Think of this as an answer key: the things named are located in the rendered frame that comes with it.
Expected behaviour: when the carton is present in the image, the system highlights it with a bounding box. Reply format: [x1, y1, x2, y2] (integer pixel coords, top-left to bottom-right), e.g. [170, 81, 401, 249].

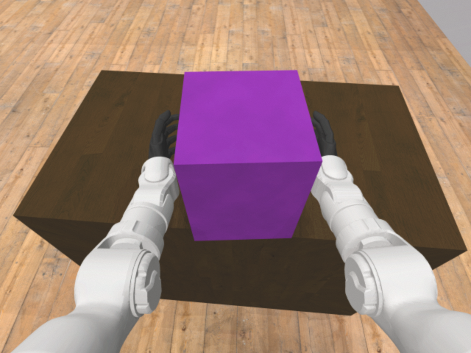
[174, 70, 322, 241]

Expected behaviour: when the pedestal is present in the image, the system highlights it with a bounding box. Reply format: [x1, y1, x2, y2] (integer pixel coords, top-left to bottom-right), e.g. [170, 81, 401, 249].
[13, 70, 467, 315]

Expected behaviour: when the right robot upper arm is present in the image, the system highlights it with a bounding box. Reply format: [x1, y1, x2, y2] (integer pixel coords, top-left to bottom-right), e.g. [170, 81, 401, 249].
[344, 246, 471, 353]

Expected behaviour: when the left robot forearm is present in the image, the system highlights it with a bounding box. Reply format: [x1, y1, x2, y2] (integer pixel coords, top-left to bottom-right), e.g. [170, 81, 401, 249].
[74, 157, 180, 304]

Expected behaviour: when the left robot upper arm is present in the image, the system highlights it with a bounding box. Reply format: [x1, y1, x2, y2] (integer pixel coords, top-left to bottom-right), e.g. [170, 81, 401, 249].
[11, 249, 162, 353]

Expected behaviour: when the right robot hand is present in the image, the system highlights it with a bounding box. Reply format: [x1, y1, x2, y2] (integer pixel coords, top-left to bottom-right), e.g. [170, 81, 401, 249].
[311, 111, 338, 157]

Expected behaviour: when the right robot forearm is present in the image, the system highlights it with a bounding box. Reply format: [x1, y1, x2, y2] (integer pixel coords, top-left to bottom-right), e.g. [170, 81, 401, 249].
[311, 155, 438, 298]

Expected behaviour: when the left robot hand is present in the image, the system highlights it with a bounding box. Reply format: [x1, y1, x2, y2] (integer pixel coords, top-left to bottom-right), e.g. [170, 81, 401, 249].
[149, 110, 180, 159]

